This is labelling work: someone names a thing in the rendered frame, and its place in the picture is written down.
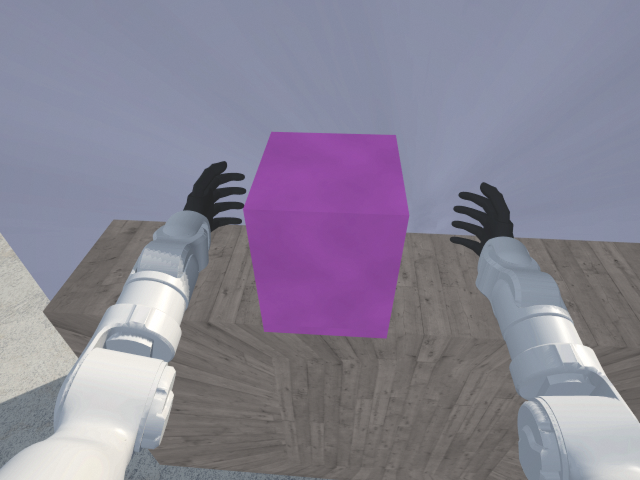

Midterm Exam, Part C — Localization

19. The left robot hand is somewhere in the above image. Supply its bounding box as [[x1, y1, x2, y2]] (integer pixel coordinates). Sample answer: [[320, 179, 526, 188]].
[[183, 161, 246, 232]]

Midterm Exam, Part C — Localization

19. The right robot hand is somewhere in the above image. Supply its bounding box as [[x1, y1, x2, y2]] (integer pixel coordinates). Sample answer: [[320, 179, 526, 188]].
[[450, 182, 514, 257]]

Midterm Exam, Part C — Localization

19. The pedestal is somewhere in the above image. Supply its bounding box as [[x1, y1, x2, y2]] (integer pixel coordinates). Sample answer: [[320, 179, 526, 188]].
[[43, 220, 640, 480]]

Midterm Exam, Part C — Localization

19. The robot left forearm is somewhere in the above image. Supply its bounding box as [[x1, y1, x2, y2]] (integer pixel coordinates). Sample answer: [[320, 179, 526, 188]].
[[54, 210, 211, 433]]

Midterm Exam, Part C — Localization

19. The carton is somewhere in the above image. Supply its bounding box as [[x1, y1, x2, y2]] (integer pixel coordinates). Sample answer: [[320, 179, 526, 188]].
[[243, 132, 409, 339]]

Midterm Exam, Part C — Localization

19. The robot right forearm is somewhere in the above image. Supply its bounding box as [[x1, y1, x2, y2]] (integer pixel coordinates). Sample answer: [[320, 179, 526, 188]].
[[476, 237, 640, 428]]

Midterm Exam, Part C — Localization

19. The right robot upper arm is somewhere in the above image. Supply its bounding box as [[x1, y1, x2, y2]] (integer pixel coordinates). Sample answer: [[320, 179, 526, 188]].
[[517, 396, 640, 480]]

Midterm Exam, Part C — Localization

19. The left robot upper arm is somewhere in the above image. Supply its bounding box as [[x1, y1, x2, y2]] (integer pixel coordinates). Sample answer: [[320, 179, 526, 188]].
[[0, 347, 176, 480]]

